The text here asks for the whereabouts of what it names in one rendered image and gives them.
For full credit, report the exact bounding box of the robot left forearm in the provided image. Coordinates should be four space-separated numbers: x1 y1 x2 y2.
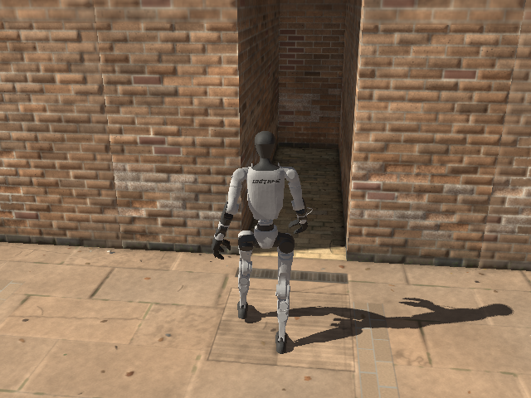
214 201 233 240

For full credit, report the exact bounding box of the robot foot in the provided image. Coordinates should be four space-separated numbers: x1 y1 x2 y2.
237 301 248 319
275 331 287 354

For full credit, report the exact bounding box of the robot right forearm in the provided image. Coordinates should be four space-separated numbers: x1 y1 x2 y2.
295 197 308 224

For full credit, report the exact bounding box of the robot right upper arm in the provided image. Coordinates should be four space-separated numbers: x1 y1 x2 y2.
282 167 304 211

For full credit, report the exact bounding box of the robot left upper arm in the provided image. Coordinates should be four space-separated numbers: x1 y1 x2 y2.
226 167 248 215

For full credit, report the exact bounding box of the left robot foot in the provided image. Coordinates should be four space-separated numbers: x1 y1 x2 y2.
237 301 248 319

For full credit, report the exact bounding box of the right robot hand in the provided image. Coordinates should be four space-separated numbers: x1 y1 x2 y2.
288 218 308 234

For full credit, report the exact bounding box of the left robot hand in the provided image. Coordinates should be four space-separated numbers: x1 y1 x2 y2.
212 237 231 260

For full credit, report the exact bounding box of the right robot foot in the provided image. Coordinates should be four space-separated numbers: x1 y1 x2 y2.
275 331 287 354

